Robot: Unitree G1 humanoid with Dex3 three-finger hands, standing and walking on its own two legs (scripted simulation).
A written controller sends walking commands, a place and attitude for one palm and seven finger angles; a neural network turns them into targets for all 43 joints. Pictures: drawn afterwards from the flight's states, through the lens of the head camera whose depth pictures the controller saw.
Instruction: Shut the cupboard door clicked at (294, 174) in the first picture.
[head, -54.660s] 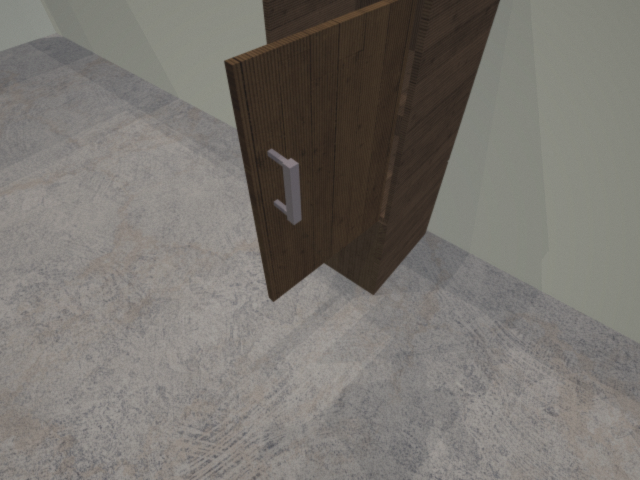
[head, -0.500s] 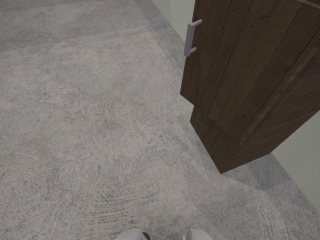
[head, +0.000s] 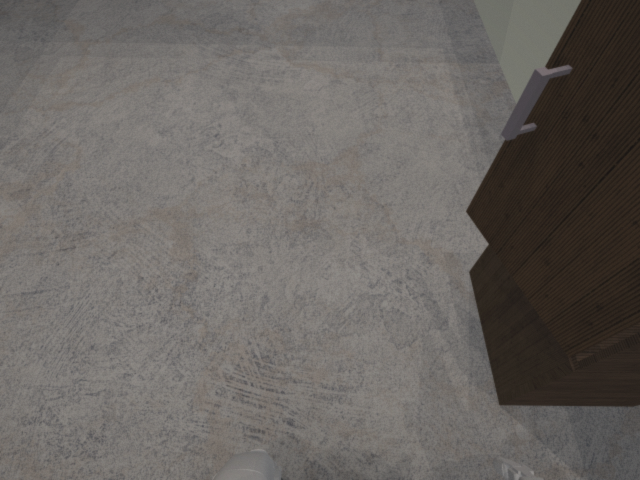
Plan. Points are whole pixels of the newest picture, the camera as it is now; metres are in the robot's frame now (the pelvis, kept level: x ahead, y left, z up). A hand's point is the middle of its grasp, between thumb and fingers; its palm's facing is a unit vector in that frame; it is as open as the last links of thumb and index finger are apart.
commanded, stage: walk to a spot facing it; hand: left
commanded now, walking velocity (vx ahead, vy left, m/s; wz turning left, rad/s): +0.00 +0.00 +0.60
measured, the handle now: (534, 104) +0.69 -0.33 +0.04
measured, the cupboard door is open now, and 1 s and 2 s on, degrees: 20 20 20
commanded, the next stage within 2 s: turn to face it in 1.94 s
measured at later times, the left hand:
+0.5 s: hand out of the picture +0.05 +0.19 -0.15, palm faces +0.30 -0.91 -0.27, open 7.4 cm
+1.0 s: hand out of the picture +0.03 +0.22 -0.15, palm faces +0.57 -0.77 -0.29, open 7.4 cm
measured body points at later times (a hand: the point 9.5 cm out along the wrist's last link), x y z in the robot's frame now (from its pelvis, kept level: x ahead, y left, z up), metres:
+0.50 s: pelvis +0.04 -0.02 +0.01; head +0.09 -0.02 +0.45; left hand +0.03 +0.23 -0.13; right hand +0.20 -0.24 -0.14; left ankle -0.03 +0.09 -0.66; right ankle +0.06 -0.14 -0.73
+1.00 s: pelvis +0.07 -0.01 +0.00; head +0.11 +0.00 +0.44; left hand +0.00 +0.26 -0.13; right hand +0.27 -0.19 -0.16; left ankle -0.01 +0.09 -0.71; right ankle +0.14 -0.12 -0.73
